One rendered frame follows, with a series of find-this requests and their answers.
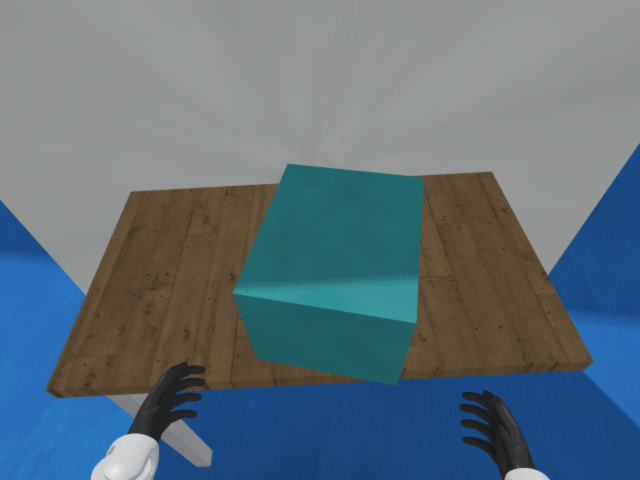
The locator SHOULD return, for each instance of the table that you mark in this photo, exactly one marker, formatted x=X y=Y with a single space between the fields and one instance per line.
x=163 y=295

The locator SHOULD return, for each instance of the carton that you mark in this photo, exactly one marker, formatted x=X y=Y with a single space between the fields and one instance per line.
x=331 y=281

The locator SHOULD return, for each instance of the left robot hand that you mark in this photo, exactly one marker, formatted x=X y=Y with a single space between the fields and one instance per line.
x=155 y=415

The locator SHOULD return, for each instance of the left robot forearm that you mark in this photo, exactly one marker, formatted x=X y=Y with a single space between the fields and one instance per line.
x=130 y=457

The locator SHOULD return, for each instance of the right robot hand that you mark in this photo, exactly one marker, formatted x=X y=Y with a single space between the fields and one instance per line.
x=508 y=449

